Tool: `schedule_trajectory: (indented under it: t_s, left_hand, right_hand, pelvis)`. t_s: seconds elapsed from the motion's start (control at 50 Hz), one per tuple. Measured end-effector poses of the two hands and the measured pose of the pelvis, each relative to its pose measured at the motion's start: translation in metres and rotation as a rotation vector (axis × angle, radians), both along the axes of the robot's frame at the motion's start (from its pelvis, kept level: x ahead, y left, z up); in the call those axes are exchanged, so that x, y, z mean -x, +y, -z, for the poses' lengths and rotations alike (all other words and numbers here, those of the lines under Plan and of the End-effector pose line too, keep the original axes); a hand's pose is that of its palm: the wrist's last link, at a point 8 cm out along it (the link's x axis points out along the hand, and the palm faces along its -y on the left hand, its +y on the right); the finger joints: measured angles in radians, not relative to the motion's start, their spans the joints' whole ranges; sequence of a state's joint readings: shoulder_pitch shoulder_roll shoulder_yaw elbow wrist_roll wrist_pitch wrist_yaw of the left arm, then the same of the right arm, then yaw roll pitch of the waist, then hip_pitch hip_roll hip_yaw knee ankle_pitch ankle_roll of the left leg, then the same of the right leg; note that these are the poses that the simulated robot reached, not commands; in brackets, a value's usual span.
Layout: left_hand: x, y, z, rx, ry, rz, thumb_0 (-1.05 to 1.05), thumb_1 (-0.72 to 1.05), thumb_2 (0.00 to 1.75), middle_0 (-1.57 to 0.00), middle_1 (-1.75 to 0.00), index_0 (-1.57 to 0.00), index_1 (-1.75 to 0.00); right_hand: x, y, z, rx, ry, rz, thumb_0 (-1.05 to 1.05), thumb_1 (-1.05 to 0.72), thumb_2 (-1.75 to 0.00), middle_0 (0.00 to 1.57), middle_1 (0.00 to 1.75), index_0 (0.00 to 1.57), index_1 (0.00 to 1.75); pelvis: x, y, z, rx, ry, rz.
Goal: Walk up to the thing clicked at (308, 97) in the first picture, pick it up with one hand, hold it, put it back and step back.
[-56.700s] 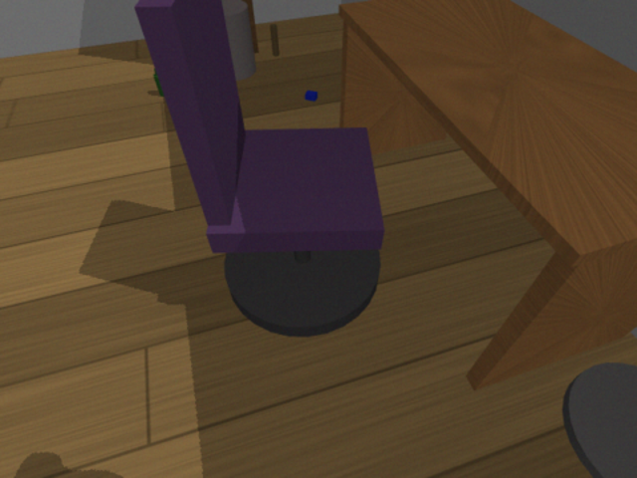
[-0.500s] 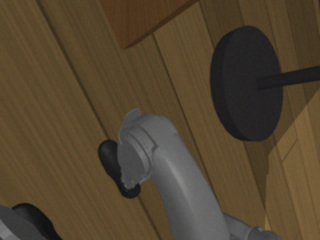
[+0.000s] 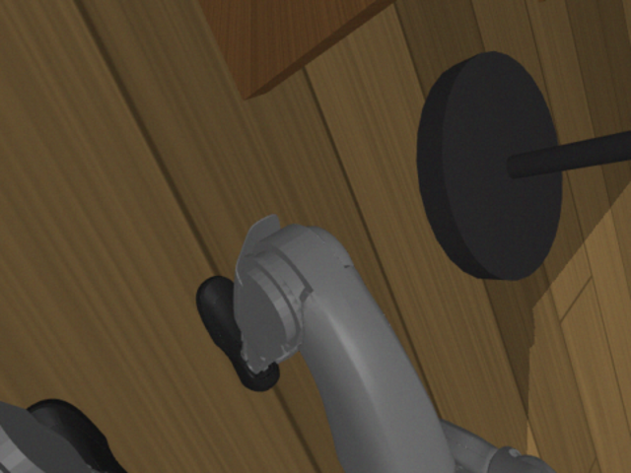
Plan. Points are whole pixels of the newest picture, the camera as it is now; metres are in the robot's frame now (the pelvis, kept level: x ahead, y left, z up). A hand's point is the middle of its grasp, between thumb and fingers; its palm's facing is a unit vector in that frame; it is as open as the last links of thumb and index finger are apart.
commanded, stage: close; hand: left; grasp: from above
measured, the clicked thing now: out of the picture +0.46 +0.36 -0.30
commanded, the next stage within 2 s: settle in 0.32 s
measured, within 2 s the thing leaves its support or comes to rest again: leaves its support in 0.82 s
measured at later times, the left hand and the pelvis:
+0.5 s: hand out of the picture +0.46 +0.33 -0.27, palm faces -0.13 -0.41 -0.91, open 6.3 cm; pelvis +0.00 +0.00 +0.00, yaw +0 degrees
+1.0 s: hand out of the picture +0.47 +0.37 -0.23, palm faces -0.05 -0.41 -0.91, open 5.5 cm; pelvis +0.00 +0.00 +0.01, yaw +1 degrees
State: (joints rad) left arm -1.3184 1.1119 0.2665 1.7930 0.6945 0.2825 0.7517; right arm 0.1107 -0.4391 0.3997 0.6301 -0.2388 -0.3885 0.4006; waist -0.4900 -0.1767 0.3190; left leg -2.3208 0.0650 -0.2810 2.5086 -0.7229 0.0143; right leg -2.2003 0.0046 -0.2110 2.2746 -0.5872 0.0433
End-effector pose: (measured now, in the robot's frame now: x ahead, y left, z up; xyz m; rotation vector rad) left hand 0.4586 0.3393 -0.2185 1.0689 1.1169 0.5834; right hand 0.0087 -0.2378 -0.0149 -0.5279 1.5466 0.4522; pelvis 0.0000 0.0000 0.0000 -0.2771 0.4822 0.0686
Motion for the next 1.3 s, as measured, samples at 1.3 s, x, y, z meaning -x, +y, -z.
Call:
schedule_trajectory:
  t_s: [1.3]
  left_hand:
    - [0.012,0.026,-0.097,0.016,-0.014,-0.004,-0.04,0.50,0.14,-0.83,-0.35,-1.13,-0.37]
  right_hand:
    - [-0.004,-0.012,0.021,-0.011,-0.086,0.167,0.00,-0.90,-0.89,0.20,0.29,0.19,0.30]
  pelvis:
    - [-0.004,-0.005,-0.013,-0.067,0.088,-0.039]
